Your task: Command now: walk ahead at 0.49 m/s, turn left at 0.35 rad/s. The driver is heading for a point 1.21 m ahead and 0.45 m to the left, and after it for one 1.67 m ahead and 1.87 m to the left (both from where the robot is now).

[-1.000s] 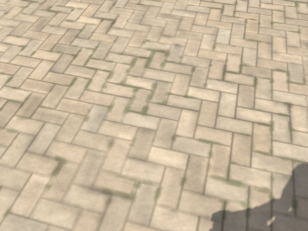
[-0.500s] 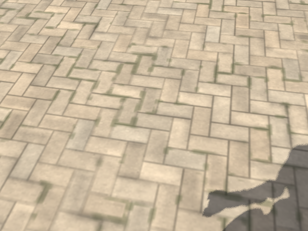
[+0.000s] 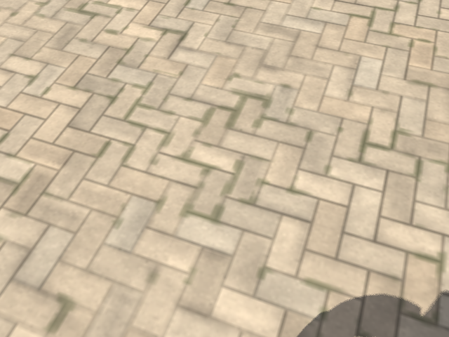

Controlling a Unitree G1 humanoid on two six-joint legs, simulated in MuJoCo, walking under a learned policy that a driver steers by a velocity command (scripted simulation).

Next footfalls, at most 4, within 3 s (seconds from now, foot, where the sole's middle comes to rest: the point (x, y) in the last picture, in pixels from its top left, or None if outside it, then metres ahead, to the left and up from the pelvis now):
0.06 left None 0.19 0.04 -0.76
0.60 right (269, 301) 0.54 -0.05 -0.76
1.14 left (166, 262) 0.65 0.27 -0.76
1.72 right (149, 177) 0.98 0.37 -0.76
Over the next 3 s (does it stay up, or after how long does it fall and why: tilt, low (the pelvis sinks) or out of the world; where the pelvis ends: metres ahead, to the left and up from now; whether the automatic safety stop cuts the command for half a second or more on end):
stays up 1.10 0.50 0.02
